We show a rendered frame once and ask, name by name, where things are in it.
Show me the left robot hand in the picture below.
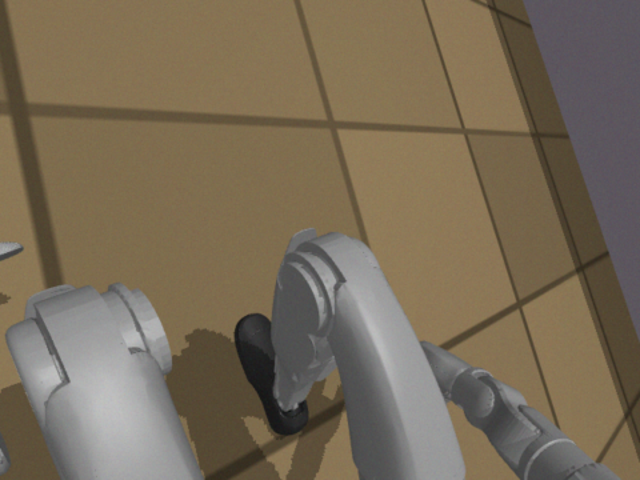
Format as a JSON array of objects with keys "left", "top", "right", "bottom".
[{"left": 0, "top": 242, "right": 24, "bottom": 261}]

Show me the right robot foot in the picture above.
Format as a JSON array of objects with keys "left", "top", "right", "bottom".
[{"left": 234, "top": 313, "right": 309, "bottom": 435}]

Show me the right robot arm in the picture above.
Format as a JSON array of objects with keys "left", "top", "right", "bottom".
[{"left": 451, "top": 367, "right": 622, "bottom": 480}]

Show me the right robot hand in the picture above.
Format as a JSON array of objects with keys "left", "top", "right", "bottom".
[{"left": 420, "top": 341, "right": 473, "bottom": 406}]

